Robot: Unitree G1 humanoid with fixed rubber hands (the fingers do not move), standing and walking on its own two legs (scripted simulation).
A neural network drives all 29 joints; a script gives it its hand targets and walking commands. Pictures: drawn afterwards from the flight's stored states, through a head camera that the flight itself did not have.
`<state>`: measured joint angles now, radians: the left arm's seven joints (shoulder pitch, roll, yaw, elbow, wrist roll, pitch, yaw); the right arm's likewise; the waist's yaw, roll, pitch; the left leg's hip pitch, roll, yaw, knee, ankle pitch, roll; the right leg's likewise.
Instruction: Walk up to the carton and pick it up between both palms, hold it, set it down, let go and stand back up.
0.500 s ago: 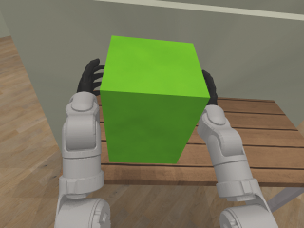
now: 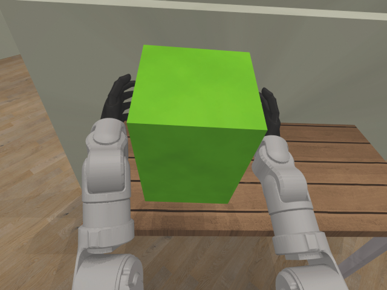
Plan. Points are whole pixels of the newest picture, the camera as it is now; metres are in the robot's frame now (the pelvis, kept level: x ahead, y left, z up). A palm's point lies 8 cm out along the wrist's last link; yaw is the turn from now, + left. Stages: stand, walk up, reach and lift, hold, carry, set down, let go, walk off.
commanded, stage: set down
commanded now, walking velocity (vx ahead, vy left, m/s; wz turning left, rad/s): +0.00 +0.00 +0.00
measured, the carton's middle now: (191, 135) +0.38 -0.01 +0.17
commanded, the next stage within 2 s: none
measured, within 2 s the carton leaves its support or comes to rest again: neither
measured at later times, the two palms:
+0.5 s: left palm (127, 141) +0.39 +0.12 +0.15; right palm (260, 152) +0.36 -0.16 +0.14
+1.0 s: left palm (131, 140) +0.41 +0.12 +0.13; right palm (257, 156) +0.37 -0.16 +0.11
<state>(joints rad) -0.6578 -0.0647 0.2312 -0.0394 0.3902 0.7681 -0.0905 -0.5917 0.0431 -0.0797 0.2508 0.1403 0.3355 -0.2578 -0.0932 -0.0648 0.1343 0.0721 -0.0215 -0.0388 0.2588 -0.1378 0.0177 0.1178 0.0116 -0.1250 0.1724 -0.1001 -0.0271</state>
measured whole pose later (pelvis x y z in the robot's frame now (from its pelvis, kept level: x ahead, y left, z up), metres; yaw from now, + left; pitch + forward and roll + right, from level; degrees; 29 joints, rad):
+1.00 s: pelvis +0.05 +0.02 +0.00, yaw -1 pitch -6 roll -1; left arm -0.42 -0.10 0.11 0.06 0.32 0.42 0.01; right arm -0.35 0.04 -0.07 0.32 0.09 -0.01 -0.22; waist -0.09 -0.05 0.13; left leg 0.04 -0.03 -0.02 0.27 -0.20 0.04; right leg 0.12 0.01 -0.11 0.09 -0.11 0.00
